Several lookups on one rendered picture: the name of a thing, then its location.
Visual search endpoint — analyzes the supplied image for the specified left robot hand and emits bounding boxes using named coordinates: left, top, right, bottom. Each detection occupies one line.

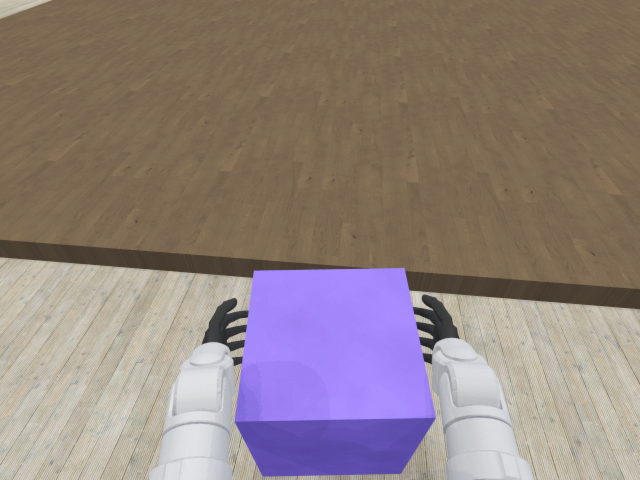
left=202, top=298, right=249, bottom=366

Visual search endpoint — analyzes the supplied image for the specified left robot forearm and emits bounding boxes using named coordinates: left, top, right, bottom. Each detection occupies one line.
left=149, top=342, right=235, bottom=480

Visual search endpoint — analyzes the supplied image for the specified right robot forearm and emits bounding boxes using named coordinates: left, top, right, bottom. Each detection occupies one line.
left=432, top=338, right=534, bottom=480

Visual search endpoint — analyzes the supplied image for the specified right robot hand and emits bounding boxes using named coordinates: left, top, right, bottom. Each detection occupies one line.
left=413, top=294, right=460, bottom=365

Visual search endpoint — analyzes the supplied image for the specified carton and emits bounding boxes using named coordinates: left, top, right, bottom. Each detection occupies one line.
left=235, top=268, right=436, bottom=477

